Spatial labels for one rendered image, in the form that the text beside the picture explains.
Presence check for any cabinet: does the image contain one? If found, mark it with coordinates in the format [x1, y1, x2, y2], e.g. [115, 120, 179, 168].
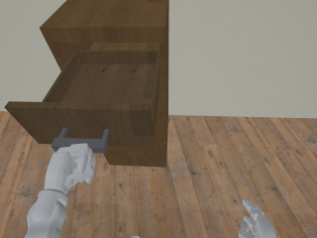
[40, 0, 169, 168]

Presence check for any robot right hand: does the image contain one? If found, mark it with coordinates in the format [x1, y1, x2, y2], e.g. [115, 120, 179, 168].
[238, 199, 277, 238]

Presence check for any handle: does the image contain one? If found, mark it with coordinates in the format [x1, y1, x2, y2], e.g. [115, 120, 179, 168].
[51, 128, 110, 154]

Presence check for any robot left forearm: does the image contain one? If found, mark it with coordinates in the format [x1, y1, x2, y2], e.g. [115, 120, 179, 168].
[25, 188, 68, 238]

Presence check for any drawer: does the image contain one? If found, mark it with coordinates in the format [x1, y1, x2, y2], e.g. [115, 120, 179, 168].
[4, 50, 160, 148]

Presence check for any robot left hand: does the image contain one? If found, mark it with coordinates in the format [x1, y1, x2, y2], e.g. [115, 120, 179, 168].
[44, 143, 96, 195]

